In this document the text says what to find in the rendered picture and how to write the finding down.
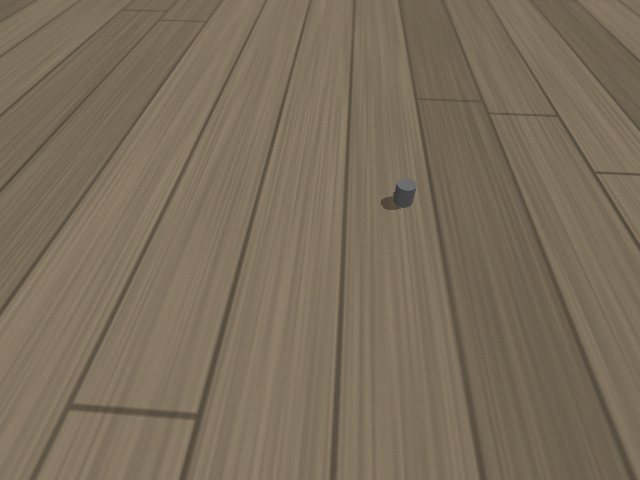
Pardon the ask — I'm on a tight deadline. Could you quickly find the mug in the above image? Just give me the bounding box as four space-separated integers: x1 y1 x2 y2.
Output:
394 177 417 208

